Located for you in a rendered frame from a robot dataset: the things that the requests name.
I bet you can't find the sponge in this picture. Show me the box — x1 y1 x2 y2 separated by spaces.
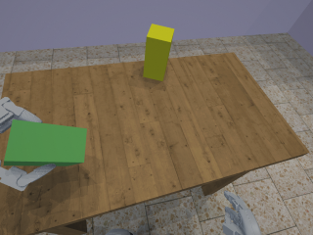
3 119 87 166

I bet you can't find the left robot hand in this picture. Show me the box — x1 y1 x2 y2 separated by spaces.
0 97 56 191

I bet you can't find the right robot hand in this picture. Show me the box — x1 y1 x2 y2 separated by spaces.
222 190 262 235

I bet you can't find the table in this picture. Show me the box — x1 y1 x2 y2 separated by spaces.
0 52 310 235

